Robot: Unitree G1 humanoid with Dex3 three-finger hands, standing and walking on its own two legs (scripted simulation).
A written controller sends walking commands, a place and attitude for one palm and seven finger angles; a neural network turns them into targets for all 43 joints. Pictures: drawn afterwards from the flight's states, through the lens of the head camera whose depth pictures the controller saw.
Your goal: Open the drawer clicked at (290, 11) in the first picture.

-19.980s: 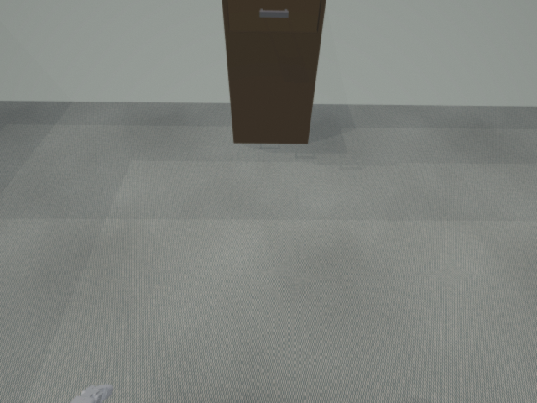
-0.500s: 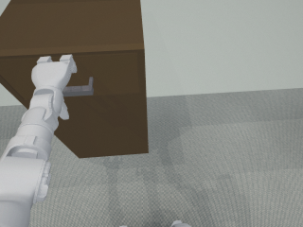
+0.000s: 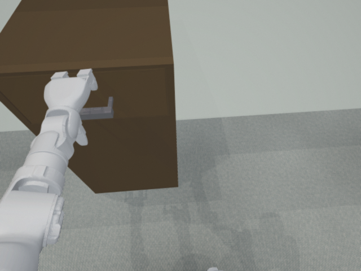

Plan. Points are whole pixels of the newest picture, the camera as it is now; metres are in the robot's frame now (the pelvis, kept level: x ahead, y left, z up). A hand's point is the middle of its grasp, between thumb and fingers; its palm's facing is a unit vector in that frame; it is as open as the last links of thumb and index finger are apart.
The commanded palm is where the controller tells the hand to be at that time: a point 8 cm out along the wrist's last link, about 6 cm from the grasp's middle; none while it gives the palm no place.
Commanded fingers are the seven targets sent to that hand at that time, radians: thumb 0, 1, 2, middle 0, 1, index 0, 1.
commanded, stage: lower the fingers behind the handle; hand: left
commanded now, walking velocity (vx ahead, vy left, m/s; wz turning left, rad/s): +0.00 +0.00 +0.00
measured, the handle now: (89, 107) +0.53 +0.23 +0.01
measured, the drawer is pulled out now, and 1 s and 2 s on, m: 0.00 0.00 0.00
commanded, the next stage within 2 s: close the thumb around the handle in 1.58 s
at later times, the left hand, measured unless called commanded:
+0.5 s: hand (77, 120) +0.47 +0.24 +0.03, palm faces +0.02 +0.00 -1.00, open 13.9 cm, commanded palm +0.45 +0.23 +0.09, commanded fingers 0.00 -0.50 0.30 -0.30 -1.20 -0.30 -1.20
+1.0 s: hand (86, 130) +0.47 +0.23 -0.01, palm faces -0.01 -0.02 -1.00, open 13.9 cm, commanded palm +0.45 +0.23 +0.05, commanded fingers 0.00 -0.50 0.30 -0.30 -1.20 -0.30 -1.20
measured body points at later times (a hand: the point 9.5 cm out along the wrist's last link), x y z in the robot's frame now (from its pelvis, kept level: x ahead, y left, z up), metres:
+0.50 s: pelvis -0.02 +0.00 -0.01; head +0.09 +0.00 +0.43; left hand +0.47 +0.23 +0.08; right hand +0.02 -0.28 -0.14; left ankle -0.03 +0.10 -0.71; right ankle -0.01 -0.12 -0.71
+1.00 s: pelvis -0.01 +0.00 -0.02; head +0.10 +0.00 +0.41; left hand +0.46 +0.23 +0.05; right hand +0.00 -0.28 -0.15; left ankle -0.03 +0.10 -0.71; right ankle -0.01 -0.12 -0.71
